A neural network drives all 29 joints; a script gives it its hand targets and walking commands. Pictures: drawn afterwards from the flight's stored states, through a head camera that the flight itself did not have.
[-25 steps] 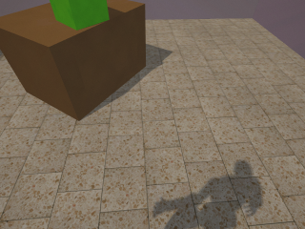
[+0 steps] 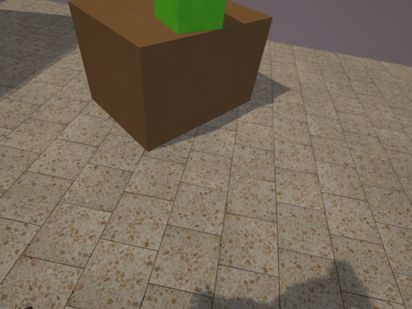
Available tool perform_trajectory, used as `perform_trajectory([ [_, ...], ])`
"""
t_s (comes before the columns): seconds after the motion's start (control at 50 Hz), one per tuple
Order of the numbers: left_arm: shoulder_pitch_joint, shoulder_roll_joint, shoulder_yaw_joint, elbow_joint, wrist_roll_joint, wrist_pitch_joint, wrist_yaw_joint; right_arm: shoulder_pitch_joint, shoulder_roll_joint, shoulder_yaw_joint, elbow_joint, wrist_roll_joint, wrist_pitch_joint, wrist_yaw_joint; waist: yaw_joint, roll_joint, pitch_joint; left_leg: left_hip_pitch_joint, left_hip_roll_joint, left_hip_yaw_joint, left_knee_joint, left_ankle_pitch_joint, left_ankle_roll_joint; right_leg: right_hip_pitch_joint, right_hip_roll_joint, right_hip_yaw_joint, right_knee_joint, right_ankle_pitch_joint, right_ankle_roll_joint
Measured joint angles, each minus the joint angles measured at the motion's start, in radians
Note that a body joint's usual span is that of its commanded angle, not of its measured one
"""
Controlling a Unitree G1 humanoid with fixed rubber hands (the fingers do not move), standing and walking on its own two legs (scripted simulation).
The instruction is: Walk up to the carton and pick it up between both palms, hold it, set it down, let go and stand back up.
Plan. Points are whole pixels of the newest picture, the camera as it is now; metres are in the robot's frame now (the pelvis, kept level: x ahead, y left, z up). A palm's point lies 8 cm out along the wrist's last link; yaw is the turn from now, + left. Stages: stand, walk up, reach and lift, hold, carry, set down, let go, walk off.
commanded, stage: walk up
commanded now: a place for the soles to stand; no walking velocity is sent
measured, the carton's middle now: out of the picture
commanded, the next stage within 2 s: none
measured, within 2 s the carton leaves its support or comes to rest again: neither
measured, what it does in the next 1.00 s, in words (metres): walks ahead, turning left: right foot, then left foot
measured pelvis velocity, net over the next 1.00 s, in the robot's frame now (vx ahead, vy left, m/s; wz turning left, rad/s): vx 0.45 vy -0.07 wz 0.52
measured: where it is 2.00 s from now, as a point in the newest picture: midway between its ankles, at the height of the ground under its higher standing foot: (212, 202)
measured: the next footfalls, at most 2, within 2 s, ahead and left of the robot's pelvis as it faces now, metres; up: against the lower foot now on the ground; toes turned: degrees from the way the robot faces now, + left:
right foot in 0.40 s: +0.37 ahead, -0.17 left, +0.00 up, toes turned +10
left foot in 0.82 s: +0.47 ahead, +0.08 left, +0.00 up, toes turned +31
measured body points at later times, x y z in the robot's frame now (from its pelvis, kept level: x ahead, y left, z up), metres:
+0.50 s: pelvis +0.23 -0.07 +0.00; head +0.22 -0.09 +0.45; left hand +0.23 +0.29 -0.07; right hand +0.41 -0.37 -0.11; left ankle +0.09 +0.08 -0.65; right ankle +0.33 -0.17 -0.71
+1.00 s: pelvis +0.45 -0.07 +0.00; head +0.45 -0.02 +0.44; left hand +0.37 +0.25 -0.13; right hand +0.71 -0.31 -0.06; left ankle +0.44 +0.06 -0.71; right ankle +0.50 -0.19 -0.65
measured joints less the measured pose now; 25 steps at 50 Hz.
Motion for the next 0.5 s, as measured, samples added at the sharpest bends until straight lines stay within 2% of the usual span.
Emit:
perform_trajectory([
  [0.04,-0.010,0.006,-0.007,0.006,-0.011,0.019,-0.012,0.014,0.005,-0.010,-0.014,0.009,-0.007,-0.022,-0.027,-0.027,0.002,0.011,-0.047,-0.010,0.027,-0.041,0.006,-0.104,0.046,0.122,0.228,-0.020,-0.011],
  [0.1,-0.036,0.000,-0.031,-0.006,-0.031,0.011,-0.022,0.050,0.037,0.008,-0.013,0.019,-0.013,-0.041,-0.025,-0.063,0.004,0.080,-0.094,-0.029,-0.044,-0.043,0.022,-0.233,0.095,0.198,0.339,0.034,-0.023],
  [0.2,-0.031,-0.028,-0.051,-0.026,-0.029,0.007,-0.041,0.104,0.079,0.044,-0.042,0.009,-0.044,-0.056,-0.018,-0.083,-0.009,0.204,-0.135,-0.070,-0.185,-0.020,0.013,-0.359,0.067,0.211,0.190,0.179,0.004],
  [0.28,-0.007,-0.040,-0.052,-0.031,-0.022,0.014,-0.058,0.127,0.083,0.052,-0.069,0.006,-0.066,-0.064,-0.017,-0.059,-0.019,0.275,-0.138,-0.118,-0.244,-0.039,0.002,-0.405,0.037,0.237,0.062,0.266,0.023],
  [0.36,0.012,-0.033,-0.042,-0.038,-0.024,0.011,-0.066,0.131,0.064,0.049,-0.078,0.003,-0.077,-0.071,-0.004,-0.029,-0.033,0.322,-0.121,-0.162,-0.242,-0.099,-0.031,-0.386,0.018,0.258,-0.051,0.315,0.018],
  [0.4,0.020,-0.028,-0.033,-0.045,-0.027,0.003,-0.063,0.128,0.047,0.045,-0.079,-0.002,-0.077,-0.076,0.009,-0.007,-0.041,0.328,-0.103,-0.187,-0.197,-0.155,-0.053,-0.340,0.022,0.250,-0.109,0.317,0.013],
  [0.42,0.018,-0.035,-0.028,-0.047,-0.028,-0.005,-0.057,0.121,0.031,0.041,-0.077,-0.004,-0.075,-0.081,0.019,0.025,-0.037,0.317,-0.079,-0.206,-0.141,-0.195,-0.055,-0.328,0.040,0.227,-0.107,0.368,0.023],
  [0.46,0.015,-0.056,-0.028,-0.063,-0.020,-0.031,-0.041,0.097,0.001,0.034,-0.067,-0.001,-0.066,-0.092,0.036,0.097,-0.021,0.218,-0.043,-0.243,0.114,-0.223,-0.016,-0.317,0.073,0.156,-0.047,0.320,0.027],
  [0.5,0.035,-0.068,-0.037,-0.075,-0.020,-0.046,-0.030,0.068,-0.015,0.039,-0.054,0.006,-0.059,-0.100,0.058,0.123,-0.020,0.087,-0.056,-0.218,0.379,-0.208,0.010,-0.291,0.079,0.113,-0.036,0.261,0.016],
])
